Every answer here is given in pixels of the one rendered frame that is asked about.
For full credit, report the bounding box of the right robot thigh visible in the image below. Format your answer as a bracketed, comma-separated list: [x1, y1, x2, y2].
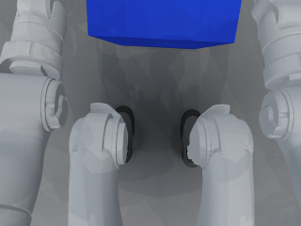
[192, 114, 255, 226]

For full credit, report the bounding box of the robot right forearm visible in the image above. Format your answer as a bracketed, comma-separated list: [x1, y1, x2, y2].
[251, 0, 301, 90]

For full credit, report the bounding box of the robot right foot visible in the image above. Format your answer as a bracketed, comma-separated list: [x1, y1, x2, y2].
[180, 109, 200, 168]

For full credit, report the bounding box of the carton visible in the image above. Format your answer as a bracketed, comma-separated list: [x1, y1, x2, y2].
[86, 0, 242, 50]

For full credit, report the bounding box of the left robot upper arm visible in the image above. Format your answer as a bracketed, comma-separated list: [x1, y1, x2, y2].
[0, 73, 69, 226]

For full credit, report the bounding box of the right robot upper arm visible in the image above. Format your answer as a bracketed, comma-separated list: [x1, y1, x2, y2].
[258, 87, 301, 209]

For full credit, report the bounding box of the robot left forearm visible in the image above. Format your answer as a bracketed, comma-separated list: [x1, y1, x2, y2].
[0, 0, 73, 81]

